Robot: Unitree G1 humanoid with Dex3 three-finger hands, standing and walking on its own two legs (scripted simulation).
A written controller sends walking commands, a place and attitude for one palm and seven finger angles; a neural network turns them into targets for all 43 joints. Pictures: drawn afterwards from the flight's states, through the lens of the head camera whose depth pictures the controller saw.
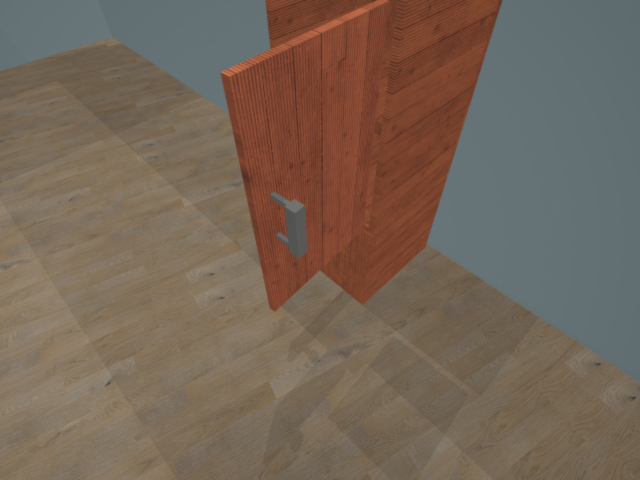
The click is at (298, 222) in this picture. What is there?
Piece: cupboard door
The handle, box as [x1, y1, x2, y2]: [270, 192, 306, 258]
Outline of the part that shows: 272,192 270,194 271,198 285,208 288,235 287,238 279,232 276,234 276,237 285,243 289,247 289,251 298,258 306,251 304,205 294,199 290,202 277,193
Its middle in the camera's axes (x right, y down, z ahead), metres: -0.06 -0.03 +0.72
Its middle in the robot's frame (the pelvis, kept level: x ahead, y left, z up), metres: +0.55 +0.10 -0.06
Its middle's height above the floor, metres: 0.73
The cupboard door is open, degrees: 94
